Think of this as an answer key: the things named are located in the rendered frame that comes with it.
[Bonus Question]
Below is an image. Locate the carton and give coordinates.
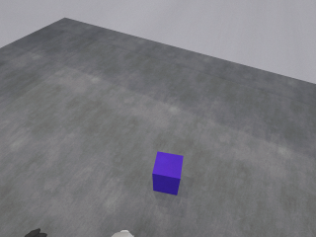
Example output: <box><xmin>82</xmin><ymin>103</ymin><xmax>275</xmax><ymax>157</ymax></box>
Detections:
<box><xmin>152</xmin><ymin>151</ymin><xmax>184</xmax><ymax>196</ymax></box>

